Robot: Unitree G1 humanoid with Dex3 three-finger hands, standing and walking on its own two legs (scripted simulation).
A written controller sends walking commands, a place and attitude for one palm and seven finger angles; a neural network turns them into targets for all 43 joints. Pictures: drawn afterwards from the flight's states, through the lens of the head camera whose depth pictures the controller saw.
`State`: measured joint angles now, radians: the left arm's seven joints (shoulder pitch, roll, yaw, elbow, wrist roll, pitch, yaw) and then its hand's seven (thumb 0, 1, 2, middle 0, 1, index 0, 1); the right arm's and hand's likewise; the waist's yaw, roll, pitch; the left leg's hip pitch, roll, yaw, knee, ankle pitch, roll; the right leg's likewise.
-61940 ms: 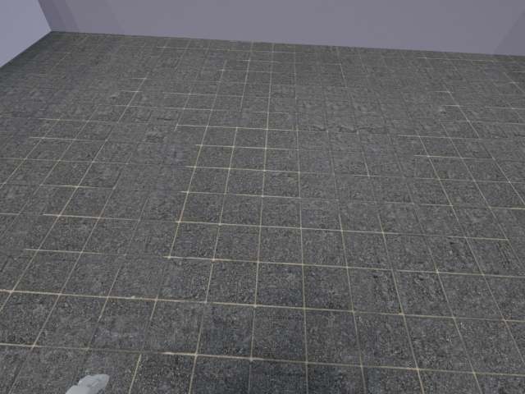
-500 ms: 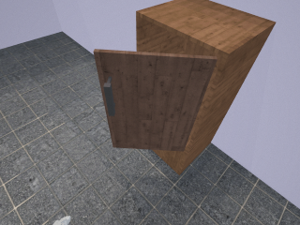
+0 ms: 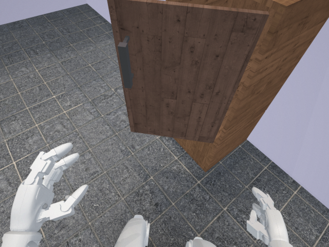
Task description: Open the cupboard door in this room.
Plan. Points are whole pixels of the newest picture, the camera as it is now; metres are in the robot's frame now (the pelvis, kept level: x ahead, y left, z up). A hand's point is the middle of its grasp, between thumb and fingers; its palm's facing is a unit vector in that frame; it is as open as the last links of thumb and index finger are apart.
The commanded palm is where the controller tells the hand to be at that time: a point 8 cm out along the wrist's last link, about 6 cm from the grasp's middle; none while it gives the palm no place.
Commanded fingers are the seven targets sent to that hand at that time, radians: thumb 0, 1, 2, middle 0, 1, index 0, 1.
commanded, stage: raise the hand with hooked fingers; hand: left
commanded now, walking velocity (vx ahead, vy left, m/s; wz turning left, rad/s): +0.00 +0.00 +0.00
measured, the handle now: (127, 63) +0.60 +0.19 +0.09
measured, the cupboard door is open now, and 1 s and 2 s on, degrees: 44 44 44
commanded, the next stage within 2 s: move the hooked fingers beside the handle in 1.50 s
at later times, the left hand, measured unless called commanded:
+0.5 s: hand (62, 167) +0.26 +0.26 +0.05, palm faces -0.08 -1.00 -0.02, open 12.7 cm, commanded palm +0.25 +0.32 +0.08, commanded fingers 0.00 -0.41 0.34 -0.29 -1.14 -0.29 -1.14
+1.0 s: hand (31, 139) +0.30 +0.33 +0.10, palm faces +0.00 -1.00 -0.04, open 14.0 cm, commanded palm +0.27 +0.37 +0.10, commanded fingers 0.00 -0.50 0.30 -0.30 -1.20 -0.30 -1.20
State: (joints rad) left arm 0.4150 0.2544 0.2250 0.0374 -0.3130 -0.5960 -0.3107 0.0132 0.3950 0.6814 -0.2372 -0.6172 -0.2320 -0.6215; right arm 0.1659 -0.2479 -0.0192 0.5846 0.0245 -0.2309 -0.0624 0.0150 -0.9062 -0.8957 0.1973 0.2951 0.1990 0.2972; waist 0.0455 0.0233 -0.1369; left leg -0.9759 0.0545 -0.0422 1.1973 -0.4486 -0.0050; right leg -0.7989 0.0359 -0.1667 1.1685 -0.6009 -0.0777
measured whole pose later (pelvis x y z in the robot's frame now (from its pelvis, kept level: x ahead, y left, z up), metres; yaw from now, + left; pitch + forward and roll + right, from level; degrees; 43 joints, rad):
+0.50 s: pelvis +0.01 +0.05 +0.02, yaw -2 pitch +15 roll -3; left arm 0.24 0.31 0.29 0.19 -0.34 -0.39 -0.43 0.00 -0.19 0.43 -0.28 -0.99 -0.27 -1.00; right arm 0.25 -0.28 -0.02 0.58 0.04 -0.21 -0.06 0.02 -0.91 -0.90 0.20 0.30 0.20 0.30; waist -0.01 0.02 -0.12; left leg -0.92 0.04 0.04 1.09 -0.43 0.06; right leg -0.76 0.01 -0.09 1.05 -0.54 -0.01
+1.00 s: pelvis +0.00 +0.06 +0.04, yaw -2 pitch +11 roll -4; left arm -0.02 0.43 0.41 0.38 -0.35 -0.31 -0.48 -0.01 -0.50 0.30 -0.30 -1.19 -0.30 -1.20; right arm 0.28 -0.27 0.05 0.55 0.04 -0.17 -0.07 0.02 -0.90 -0.89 0.20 0.30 0.20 0.30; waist -0.01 0.01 -0.09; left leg -0.82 0.02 0.04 0.99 -0.37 0.08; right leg -0.65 0.00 -0.09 0.94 -0.47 0.01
